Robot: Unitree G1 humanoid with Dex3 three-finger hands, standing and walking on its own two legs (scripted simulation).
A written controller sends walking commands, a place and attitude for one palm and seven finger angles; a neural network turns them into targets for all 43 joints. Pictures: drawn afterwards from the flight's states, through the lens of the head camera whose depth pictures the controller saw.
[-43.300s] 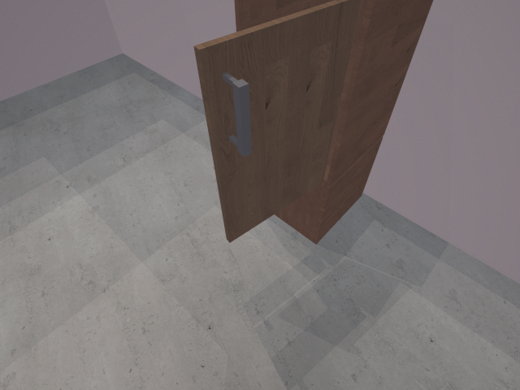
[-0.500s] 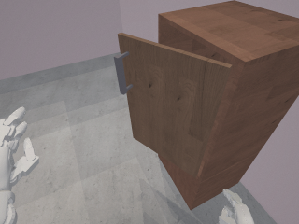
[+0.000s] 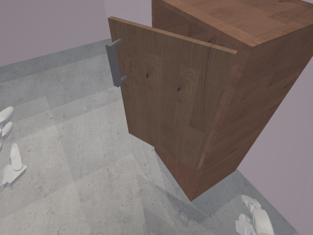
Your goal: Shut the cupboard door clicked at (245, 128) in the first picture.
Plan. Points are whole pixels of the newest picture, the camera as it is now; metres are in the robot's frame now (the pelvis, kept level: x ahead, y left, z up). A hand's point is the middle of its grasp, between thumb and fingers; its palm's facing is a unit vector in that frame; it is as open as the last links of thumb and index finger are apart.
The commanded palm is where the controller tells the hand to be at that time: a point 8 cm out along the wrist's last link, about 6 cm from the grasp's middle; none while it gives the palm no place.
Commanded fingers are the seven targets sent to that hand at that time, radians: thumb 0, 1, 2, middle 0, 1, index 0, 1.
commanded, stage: step back with the hand held close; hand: left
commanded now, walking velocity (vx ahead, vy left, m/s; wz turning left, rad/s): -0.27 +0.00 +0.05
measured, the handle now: (118, 63) +0.62 +0.18 +0.11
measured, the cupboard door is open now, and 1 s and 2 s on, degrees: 26 26 26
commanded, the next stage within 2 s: stop stepping back and stand still in 0.90 s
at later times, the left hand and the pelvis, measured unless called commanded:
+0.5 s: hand out of the picture +0.10 +0.27 +0.17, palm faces +0.52 -0.76 -0.38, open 7.5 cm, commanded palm +0.04 +0.31 +0.18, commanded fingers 0.00 0.90 0.90 -0.20 -0.30 -0.20 -0.30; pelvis -0.09 +0.00 -0.02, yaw +3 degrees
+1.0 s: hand out of the picture +0.02 +0.28 +0.18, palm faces +0.44 -0.80 -0.41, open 7.5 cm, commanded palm -0.06 +0.32 +0.18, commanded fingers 0.00 0.90 0.90 -0.20 -0.30 -0.20 -0.30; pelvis -0.18 +0.01 -0.02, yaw +3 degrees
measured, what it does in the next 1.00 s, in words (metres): walks backwards: right foot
